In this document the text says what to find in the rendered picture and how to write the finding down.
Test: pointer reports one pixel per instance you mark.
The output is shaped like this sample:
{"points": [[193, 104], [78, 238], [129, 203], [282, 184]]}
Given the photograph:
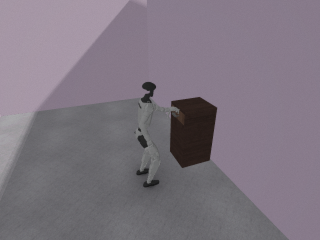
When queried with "drawer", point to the drawer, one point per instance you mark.
{"points": [[181, 116]]}

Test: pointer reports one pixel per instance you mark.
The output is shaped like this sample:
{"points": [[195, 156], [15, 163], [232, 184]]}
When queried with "cabinet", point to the cabinet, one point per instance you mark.
{"points": [[191, 143]]}

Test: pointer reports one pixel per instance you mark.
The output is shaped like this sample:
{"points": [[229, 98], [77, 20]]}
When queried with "right robot shin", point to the right robot shin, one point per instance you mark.
{"points": [[153, 169]]}

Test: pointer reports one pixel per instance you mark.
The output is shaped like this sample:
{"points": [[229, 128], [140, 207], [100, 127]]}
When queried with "right robot forearm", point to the right robot forearm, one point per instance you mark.
{"points": [[146, 135]]}

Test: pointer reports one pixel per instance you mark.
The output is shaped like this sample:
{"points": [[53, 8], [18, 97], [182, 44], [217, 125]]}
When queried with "robot right hand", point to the robot right hand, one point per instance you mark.
{"points": [[152, 150]]}

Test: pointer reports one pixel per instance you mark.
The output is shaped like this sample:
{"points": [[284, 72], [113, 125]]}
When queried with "left robot forearm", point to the left robot forearm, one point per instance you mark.
{"points": [[162, 109]]}

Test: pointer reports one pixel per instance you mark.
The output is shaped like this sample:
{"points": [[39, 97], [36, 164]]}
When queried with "robot torso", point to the robot torso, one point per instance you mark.
{"points": [[141, 110]]}

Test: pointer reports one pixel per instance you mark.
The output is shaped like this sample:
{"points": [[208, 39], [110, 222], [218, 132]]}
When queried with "robot left hand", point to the robot left hand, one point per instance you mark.
{"points": [[172, 109]]}

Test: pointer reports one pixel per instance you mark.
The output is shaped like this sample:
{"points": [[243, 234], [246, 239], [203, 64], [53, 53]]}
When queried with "right robot upper arm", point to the right robot upper arm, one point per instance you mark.
{"points": [[147, 112]]}

